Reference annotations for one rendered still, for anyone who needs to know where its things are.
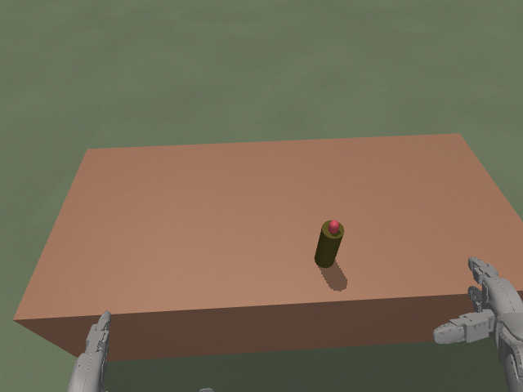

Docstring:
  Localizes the right robot arm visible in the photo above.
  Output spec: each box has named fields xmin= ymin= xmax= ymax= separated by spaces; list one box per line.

xmin=494 ymin=312 xmax=523 ymax=392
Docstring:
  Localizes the right robot hand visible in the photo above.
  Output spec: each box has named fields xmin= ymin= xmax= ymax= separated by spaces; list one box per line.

xmin=433 ymin=256 xmax=523 ymax=344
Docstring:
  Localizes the bottle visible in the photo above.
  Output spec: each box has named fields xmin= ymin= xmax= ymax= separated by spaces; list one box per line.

xmin=315 ymin=220 xmax=344 ymax=268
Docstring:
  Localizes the left robot hand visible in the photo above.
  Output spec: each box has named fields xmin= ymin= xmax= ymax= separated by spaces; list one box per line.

xmin=67 ymin=310 xmax=111 ymax=392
